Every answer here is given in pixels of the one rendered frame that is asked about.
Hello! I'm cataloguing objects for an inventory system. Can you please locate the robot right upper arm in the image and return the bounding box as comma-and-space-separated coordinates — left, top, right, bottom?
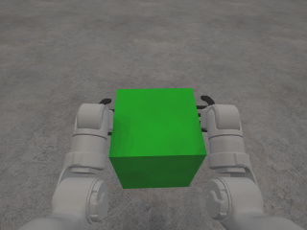
205, 176, 305, 230

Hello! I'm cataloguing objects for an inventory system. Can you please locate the carton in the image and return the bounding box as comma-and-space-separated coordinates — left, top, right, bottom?
108, 88, 207, 189

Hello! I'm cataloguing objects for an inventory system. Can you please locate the left robot forearm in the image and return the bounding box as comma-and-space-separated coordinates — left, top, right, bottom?
51, 103, 114, 213

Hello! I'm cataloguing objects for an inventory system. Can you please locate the left robot hand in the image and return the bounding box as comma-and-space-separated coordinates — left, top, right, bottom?
99, 98, 115, 136

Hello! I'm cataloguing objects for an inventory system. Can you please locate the robot left upper arm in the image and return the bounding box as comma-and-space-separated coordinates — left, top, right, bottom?
17, 177, 108, 230

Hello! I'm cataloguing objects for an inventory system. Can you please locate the right robot forearm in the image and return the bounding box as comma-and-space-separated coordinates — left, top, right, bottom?
200, 103, 264, 208

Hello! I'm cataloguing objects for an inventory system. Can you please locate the right robot hand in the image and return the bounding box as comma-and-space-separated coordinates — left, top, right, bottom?
196, 95, 215, 132

